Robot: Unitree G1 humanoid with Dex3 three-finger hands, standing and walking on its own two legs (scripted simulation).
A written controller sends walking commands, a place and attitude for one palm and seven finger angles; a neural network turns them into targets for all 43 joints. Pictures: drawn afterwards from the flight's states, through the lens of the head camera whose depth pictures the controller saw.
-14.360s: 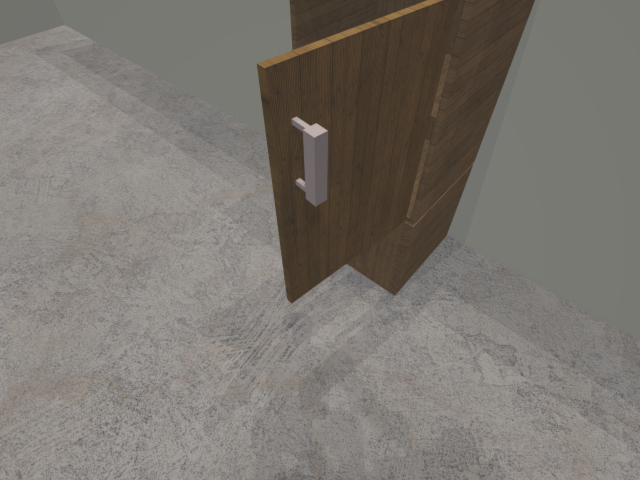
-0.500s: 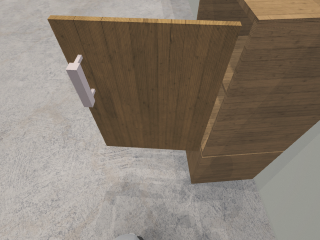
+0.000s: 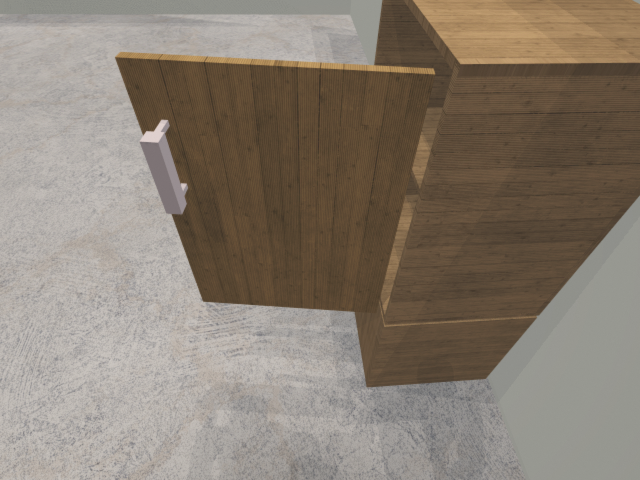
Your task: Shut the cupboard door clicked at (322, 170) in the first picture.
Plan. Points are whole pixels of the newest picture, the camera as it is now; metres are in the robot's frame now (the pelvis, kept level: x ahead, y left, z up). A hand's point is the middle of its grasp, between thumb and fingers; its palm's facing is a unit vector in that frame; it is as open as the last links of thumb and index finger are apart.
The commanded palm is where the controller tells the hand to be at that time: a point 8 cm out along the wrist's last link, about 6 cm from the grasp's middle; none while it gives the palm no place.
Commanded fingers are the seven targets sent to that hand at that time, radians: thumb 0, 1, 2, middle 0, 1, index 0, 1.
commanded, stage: come to a stop and stand still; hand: left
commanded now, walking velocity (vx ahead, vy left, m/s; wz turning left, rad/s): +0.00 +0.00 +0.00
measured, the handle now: (170, 167) +0.54 +0.28 +0.09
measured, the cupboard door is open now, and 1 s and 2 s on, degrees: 82 82 82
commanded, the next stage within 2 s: look again from close up in 0.12 s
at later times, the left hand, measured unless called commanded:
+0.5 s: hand out of the picture +0.04 +0.16 -0.17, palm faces +0.00 -0.99 -0.16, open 7.4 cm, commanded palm none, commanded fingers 0.00 0.90 0.90 -0.20 -0.30 -0.20 -0.30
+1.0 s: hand out of the picture +0.07 +0.20 -0.17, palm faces +0.02 -0.98 -0.22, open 7.4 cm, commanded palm none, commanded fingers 0.00 0.90 0.90 -0.20 -0.30 -0.20 -0.30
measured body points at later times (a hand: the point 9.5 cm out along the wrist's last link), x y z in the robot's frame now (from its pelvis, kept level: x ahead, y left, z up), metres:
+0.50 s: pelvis +0.04 +0.00 +0.01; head +0.05 +0.01 +0.46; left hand +0.04 +0.22 -0.16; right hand +0.03 -0.21 -0.15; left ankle +0.07 +0.09 -0.73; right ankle +0.00 -0.09 -0.73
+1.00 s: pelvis +0.07 +0.02 +0.00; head +0.09 +0.02 +0.45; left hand +0.07 +0.25 -0.16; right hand +0.10 -0.22 -0.15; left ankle +0.07 +0.09 -0.73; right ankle +0.00 -0.09 -0.73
